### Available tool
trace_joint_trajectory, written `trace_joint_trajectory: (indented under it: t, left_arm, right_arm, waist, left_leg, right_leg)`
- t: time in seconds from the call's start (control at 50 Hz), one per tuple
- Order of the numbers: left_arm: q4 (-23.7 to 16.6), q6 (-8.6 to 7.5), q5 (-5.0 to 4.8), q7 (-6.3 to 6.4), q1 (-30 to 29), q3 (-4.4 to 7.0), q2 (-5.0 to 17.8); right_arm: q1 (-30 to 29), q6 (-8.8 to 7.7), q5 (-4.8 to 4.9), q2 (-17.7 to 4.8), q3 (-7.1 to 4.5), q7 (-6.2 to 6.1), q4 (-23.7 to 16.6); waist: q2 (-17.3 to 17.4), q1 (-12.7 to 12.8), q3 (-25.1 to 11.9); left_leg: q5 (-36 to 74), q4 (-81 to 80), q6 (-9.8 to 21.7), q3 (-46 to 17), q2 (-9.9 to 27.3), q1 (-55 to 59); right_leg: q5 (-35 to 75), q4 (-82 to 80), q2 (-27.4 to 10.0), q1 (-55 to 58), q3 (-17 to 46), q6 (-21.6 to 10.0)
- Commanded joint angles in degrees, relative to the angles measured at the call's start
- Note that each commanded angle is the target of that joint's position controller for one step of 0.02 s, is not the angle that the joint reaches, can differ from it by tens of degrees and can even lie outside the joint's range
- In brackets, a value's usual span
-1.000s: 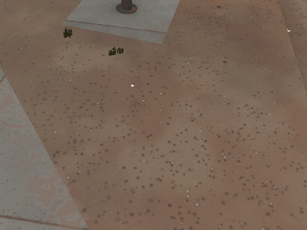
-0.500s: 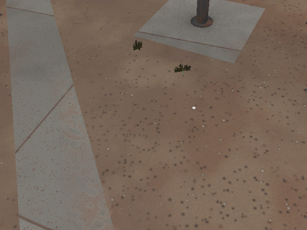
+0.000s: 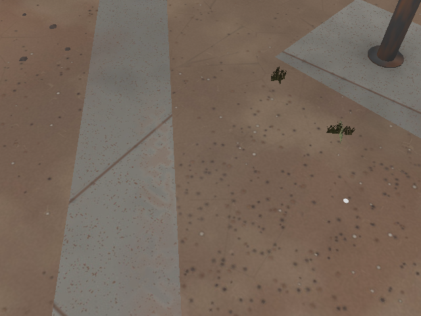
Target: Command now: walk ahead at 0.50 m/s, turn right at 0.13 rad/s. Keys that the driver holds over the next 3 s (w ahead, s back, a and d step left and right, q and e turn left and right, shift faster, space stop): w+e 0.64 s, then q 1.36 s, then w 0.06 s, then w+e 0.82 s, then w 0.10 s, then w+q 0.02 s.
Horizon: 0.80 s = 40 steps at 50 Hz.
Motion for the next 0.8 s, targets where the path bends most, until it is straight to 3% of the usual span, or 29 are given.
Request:
trace_joint_trajectory:
  t: [0.02,0.12,0.2,0.28,0.34,0.38,0.4,0.42,0.44,0.46,0.48,0.5,0.54,0.58,0.64,0.72,0.8]
  left_arm:
    - [-0.1,1.36,0.58,-0.93,6.2,1.58,4.6]
    - [-2.4,1.7,0.32,-1.62,-3.7,1.92,3.8]
    - [-4.5,1.26,0.55,-2.13,-10.9,1.1,2.4]
    - [-7.3,1.1,0.9,-2.69,-17.1,0.29,1.6]
    - [-7.1,1.29,1.01,-2.35,-14.0,0.77,2.8]
    - [-4.8,1.1,1.22,-1.86,-5.4,1.91,5.1]
    - [-2.4,0.6,1.67,-1.46,2.5,3.02,7.0]
    - [-1.1,0.6,2.15,-0.55,9.2,4.85,12.2]
    - [-2.4,1.23,1.16,-0.32,5.2,6.15,17.1]
    - [-2.2,1.56,-0.68,-0.35,4.6,5.96,15.4]
    - [-2.2,1.51,-0.71,0.02,1.6,5.31,12.9]
    - [-2.0,1.35,-0.42,0.11,-0.5,4.53,9.8]
    - [-2.5,0.36,-0.75,0.5,-3.6,3.68,7.8]
    - [-2.1,-0.83,-1.01,0.28,-2.4,3.77,8.8]
    - [-1.6,-1.16,-0.97,0.21,0.7,4.2,10.6]
    - [0.1,-1.12,-0.89,0.5,4.3,3.1,8.3]
    - [1.4,-1.13,0.14,1.25,5.3,2.18,7.7]
  right_arm:
    - [4.6,-2.61,0.47,-5.4,-1.3,-0.28,-0.3]
    - [8.5,-3.33,0.57,-5.2,-1.2,-0.46,2.1]
    - [10.6,-3.45,0.63,-5.0,-0.72,-1.09,3.8]
    - [15.0,-2.86,0.38,-5.7,-0.53,-2.15,6.4]
    - [14.2,-2.19,0.12,-8.0,-0.81,-2.96,6.9]
    - [12.6,-1.36,-0.2,-9.9,-1.31,-3.22,6.4]
    - [11.2,-1.05,0.0,-10.4,-1.45,-2.95,5.7]
    - [10.7,-1.41,0.19,-8.6,-1.02,-2.46,3.8]
    - [11.2,-2.07,0.97,-4.3,-0.5,-1.12,-0.4]
    - [5.5,-2.81,-0.04,-7.6,-0.84,-0.86,-1.3]
    - [3.5,-3.63,0.78,-7.0,-0.62,-0.52,-2.5]
    - [4.6,-3.89,0.93,-7.1,-0.68,-0.6,-2.0]
    - [6.2,-1.8,-0.93,-6.0,-0.41,-0.47,-1.6]
    - [6.0,0.03,-1.52,-5.2,-0.32,-0.08,-2.3]
    - [-0.4,0.73,-1.3,-4.9,-0.16,0.23,-5.1]
    - [-4.8,0.31,-0.45,-3.3,0.71,0.42,-5.8]
    - [-6.9,-0.33,0.31,-3.7,1.04,0.15,-5.2]
  waist:
    - [3.0,-0.3,-2.9]
    - [4.2,-2.3,1.1]
    - [4.2,-3.7,2.2]
    - [4.0,-5.5,3.0]
    - [6.2,-2.9,-0.4]
    - [7.4,1.3,-5.5]
    - [5.8,5.4,-9.4]
    - [-0.8,8.0,-14.3]
    - [-13.9,2.7,-17.0]
    - [-1.9,4.5,-13.9]
    - [0.1,2.5,-7.7]
    - [4.2,-0.5,-2.9]
    - [3.4,-3.8,-1.9]
    - [1.8,-4.5,-2.6]
    - [-0.2,-2.8,-1.5]
    - [-2.2,-0.1,-2.3]
    - [-4.1,1.6,-3.4]
  left_leg:
    - [18.6,-15.9,4.2,-11.7,17.0,5.5]
    - [18.9,-18.9,0.7,-4.4,15.4,9.0]
    - [24.9,-18.4,-0.3,0.2,15.4,12.3]
    - [35.5,-15.1,-0.8,3.2,17.4,19.9]
    - [58.5,-5.6,-1.8,5.8,18.6,23.3]
    - [64.1,8.8,-1.4,6.5,19.5,21.8]
    - [55.0,21.3,-1.5,7.1,18.5,16.2]
    - [29.6,40.0,-2.7,7.7,15.2,3.5]
    - [-19.2,59.8,-5.7,1.6,0.9,-22.2]
    - [-14.7,60.1,-4.9,-9.1,4.8,-28.5]
    - [-9.5,55.9,-4.8,-9.3,7.4,-28.9]
    - [-7.3,50.1,-5.2,-8.6,9.2,-25.9]
    - [-6.5,43.7,-7.0,-8.6,10.8,-19.6]
    - [-5.7,40.0,-8.6,-7.2,10.7,-18.2]
    - [0.4,31.8,-10.2,-5.7,10.7,-21.1]
    - [9.6,18.4,-8.9,-2.6,8.6,-18.3]
    - [12.9,10.0,-5.6,-1.6,5.9,-14.0]
  right_leg:
    - [3.7,-1.8,-1.3,-4.3,2.8,-0.1]
    - [14.6,-9.6,-1.0,-14.4,2.7,0.5]
    - [20.3,-20.9,-0.1,-14.6,-1.2,0.4]
    - [17.9,-29.3,1.6,-14.1,-6.3,-1.8]
    - [9.8,-31.6,6.3,-6.4,-9.8,-5.2]
    - [4.3,-33.5,9.4,4.0,-9.6,-8.4]
    - [5.4,-39.0,9.9,15.0,-7.2,-10.5]
    - [0.9,-41.9,-1.0,28.1,7.2,-14.5]
    - [5.8,-48.6,-15.5,41.8,40.7,-24.4]
    - [7.5,-51.4,-14.5,39.4,37.8,-23.6]
    - [10.3,-52.8,-13.6,32.4,30.9,-21.5]
    - [16.7,-54.2,-10.9,24.8,25.7,-18.4]
    - [23.8,-55.4,-5.6,17.4,18.0,-15.5]
    - [29.4,-55.7,-3.2,15.1,15.2,-15.1]
    - [29.9,-56.7,-1.1,14.3,14.1,-13.5]
    - [52.9,-52.8,1.0,18.8,6.8,-7.1]
    - [54.7,-50.9,-0.7,24.8,5.3,-4.7]
Next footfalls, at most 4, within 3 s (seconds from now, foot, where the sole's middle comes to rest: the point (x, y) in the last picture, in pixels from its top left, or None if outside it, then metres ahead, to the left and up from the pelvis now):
0.40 right None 0.34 -0.12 -0.77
0.90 left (249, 260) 0.65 -0.08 -0.77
1.42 right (299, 294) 0.54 -0.24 -0.77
1.90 left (232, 306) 0.49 -0.03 -0.77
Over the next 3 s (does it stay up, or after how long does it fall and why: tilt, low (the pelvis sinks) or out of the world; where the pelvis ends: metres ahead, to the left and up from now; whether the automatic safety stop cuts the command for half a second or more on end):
stays up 0.92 -0.10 -0.02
